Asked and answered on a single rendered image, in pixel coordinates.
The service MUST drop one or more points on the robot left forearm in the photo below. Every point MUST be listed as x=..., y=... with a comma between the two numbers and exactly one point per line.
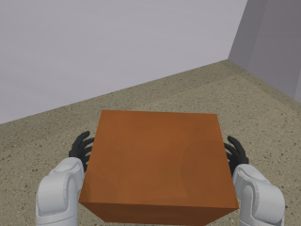
x=56, y=196

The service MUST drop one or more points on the robot right forearm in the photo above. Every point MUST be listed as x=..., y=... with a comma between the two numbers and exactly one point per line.
x=262, y=204

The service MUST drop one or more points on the carton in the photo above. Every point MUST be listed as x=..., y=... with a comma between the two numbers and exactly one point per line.
x=162, y=168

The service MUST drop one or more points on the robot left hand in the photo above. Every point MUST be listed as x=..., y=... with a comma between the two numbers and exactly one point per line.
x=78, y=149

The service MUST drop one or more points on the robot right hand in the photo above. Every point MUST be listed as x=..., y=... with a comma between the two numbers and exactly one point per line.
x=238, y=156

